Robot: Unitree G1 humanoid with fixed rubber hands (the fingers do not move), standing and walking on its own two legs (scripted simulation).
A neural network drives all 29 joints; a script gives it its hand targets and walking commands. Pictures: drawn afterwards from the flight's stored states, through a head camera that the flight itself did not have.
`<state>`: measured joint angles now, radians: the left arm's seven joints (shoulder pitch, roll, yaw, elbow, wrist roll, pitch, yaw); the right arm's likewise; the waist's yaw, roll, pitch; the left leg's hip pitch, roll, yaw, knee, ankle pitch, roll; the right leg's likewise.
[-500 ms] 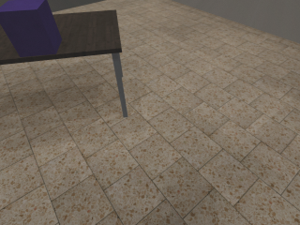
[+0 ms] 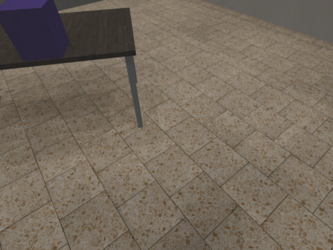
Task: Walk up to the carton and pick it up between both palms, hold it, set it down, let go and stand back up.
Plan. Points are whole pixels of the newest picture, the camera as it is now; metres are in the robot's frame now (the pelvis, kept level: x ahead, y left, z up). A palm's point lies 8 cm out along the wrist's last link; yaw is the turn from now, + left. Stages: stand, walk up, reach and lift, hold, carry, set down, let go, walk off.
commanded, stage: stand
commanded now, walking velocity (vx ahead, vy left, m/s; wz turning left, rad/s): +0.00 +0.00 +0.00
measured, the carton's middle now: (37, 28) +1.17 +0.70 +0.04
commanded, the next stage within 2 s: walk up in 0.80 s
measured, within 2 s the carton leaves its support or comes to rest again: neither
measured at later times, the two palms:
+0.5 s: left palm out of the picture -0.02 +0.20 -0.15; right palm out of the picture -0.02 -0.20 -0.15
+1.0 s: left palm out of the picture -0.02 +0.19 -0.15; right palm out of the picture -0.02 -0.20 -0.15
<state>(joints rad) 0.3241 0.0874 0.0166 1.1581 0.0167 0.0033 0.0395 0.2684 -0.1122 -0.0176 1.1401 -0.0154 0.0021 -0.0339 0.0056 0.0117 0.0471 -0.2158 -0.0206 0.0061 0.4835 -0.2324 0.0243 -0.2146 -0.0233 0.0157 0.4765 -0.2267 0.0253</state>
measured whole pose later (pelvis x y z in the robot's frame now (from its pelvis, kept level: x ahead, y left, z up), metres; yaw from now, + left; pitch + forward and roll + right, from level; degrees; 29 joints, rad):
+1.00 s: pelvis +0.01 +0.00 +0.00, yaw +1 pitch -2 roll +0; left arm 0.32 0.07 0.02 1.16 0.02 0.00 0.04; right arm 0.31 -0.10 -0.01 1.14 -0.02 0.00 -0.03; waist -0.01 0.01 0.04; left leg -0.21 -0.02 0.00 0.50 -0.28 0.02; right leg -0.20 -0.02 0.01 0.48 -0.26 0.01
